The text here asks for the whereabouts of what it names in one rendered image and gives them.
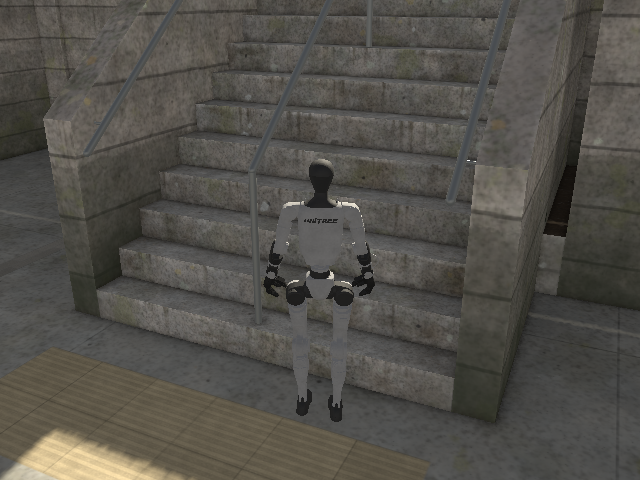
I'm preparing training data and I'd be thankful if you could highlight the right robot forearm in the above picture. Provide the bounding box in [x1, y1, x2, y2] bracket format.
[357, 240, 374, 279]

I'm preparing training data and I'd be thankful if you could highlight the right robot hand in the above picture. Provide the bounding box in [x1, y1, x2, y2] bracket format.
[352, 275, 375, 296]

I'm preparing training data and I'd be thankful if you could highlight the left robot hand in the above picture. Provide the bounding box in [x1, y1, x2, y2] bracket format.
[263, 275, 287, 297]

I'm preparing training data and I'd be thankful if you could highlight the humanoid robot torso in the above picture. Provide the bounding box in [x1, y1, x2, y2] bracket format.
[297, 198, 344, 300]

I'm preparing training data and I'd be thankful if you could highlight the left robot forearm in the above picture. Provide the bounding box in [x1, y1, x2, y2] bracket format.
[265, 239, 283, 279]

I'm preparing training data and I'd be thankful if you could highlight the robot left upper arm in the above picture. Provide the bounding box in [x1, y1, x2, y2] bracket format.
[273, 202, 300, 255]

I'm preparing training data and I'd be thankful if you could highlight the robot right upper arm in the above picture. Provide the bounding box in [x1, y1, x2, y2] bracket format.
[342, 202, 368, 256]

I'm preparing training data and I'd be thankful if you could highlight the robot head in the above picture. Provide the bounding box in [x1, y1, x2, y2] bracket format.
[304, 159, 338, 208]

